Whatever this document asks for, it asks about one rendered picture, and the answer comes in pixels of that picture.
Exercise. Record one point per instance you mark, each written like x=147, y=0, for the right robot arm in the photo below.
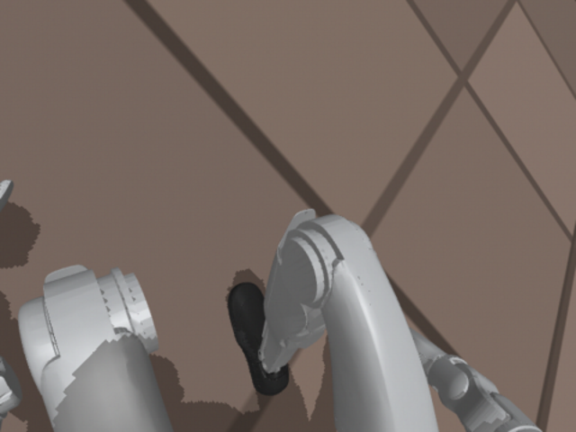
x=475, y=399

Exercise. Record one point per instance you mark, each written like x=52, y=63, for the right robot hand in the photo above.
x=428, y=352

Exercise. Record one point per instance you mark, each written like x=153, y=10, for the right robot foot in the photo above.
x=247, y=317

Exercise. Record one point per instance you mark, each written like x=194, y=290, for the left robot arm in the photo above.
x=10, y=389

